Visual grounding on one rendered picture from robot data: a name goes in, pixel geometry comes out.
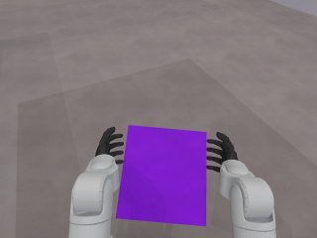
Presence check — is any carton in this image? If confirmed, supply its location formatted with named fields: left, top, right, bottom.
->
left=116, top=125, right=207, bottom=227

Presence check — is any left robot hand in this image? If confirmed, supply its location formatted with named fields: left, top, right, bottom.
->
left=95, top=127, right=124, bottom=165

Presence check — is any robot left forearm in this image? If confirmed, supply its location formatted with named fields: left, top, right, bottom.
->
left=68, top=154, right=120, bottom=238

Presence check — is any robot right forearm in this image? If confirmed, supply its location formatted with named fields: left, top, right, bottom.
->
left=218, top=160, right=276, bottom=238

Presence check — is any right robot hand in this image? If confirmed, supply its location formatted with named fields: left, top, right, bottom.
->
left=206, top=132, right=238, bottom=173

